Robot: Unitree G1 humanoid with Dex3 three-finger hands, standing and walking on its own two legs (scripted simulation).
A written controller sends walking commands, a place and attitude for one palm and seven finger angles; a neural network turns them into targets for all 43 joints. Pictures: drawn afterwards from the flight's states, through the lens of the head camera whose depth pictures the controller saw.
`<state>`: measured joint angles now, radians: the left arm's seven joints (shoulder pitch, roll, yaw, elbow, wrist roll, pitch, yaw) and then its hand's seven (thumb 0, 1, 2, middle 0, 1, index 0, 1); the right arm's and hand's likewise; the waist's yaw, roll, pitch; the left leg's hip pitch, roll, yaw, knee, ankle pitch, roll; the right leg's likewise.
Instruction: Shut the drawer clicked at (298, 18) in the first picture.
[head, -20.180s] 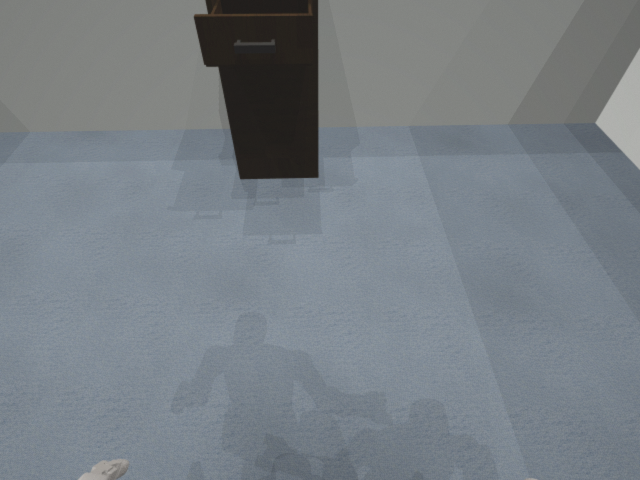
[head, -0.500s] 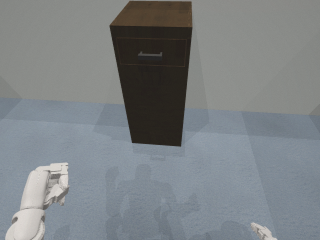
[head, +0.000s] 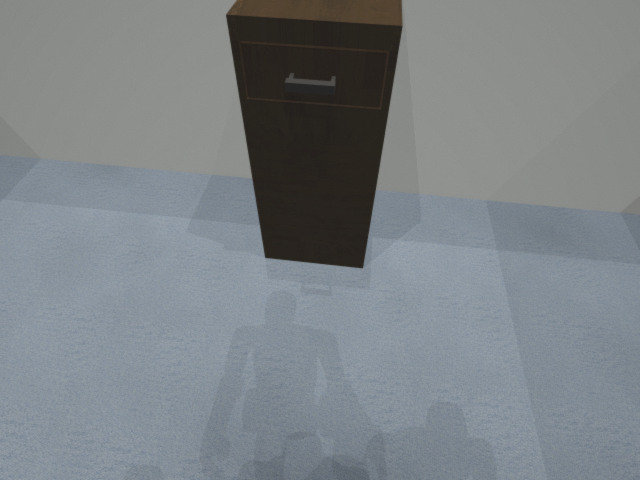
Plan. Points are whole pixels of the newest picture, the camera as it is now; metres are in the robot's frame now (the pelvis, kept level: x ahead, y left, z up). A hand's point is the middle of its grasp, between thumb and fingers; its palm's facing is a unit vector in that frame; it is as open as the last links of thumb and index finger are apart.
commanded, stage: let the arm hang, fingers relaxed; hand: left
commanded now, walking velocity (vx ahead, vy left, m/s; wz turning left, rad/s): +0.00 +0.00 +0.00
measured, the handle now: (311, 82) +0.96 +0.09 +0.00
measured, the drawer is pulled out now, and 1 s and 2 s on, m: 0.00 0.00 0.00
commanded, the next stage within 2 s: look to check the result in 0.50 s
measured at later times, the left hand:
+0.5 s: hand out of the picture +0.03 +0.17 -0.17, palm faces +0.01 -0.98 -0.20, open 7.3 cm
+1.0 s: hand out of the picture +0.03 +0.16 -0.17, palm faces +0.01 -0.98 -0.19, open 7.4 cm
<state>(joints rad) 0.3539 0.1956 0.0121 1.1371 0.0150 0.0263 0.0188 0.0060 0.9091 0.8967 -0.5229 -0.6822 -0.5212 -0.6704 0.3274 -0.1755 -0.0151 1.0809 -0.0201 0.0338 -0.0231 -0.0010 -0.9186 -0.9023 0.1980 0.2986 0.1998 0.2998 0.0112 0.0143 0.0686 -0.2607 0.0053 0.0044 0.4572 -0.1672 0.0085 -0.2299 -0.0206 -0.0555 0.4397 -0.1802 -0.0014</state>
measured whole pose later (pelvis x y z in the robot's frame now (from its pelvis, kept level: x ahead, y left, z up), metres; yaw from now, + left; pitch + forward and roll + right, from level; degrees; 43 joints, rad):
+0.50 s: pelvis +0.01 +0.00 +0.00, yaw -1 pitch -2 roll +0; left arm 0.25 0.14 0.02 1.11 0.01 0.00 0.03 0.00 0.92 0.90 -0.20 -0.30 -0.20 -0.31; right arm 0.32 -0.10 -0.02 1.11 -0.02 0.02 -0.03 0.00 -0.91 -0.90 0.20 0.30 0.20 0.30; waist -0.02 0.02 0.05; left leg -0.24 0.01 0.02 0.45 -0.18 0.00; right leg -0.23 -0.02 -0.04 0.45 -0.20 0.00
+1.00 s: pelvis +0.03 -0.01 +0.00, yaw -1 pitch -2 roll +0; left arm 0.25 0.14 0.02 1.15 0.01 -0.01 0.03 0.00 0.91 0.90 -0.20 -0.30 -0.20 -0.30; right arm 0.27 -0.13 -0.02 1.13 -0.02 0.01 -0.03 0.00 -0.91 -0.90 0.20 0.30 0.20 0.30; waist -0.01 0.01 0.07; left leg -0.20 0.02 0.03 0.42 -0.19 -0.01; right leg -0.18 -0.01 -0.03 0.42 -0.21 -0.01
